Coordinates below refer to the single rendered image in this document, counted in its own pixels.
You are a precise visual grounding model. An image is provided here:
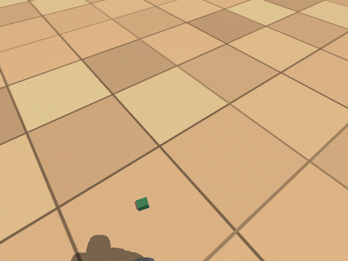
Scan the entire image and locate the small box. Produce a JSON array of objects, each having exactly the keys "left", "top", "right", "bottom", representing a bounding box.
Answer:
[{"left": 136, "top": 197, "right": 149, "bottom": 211}]

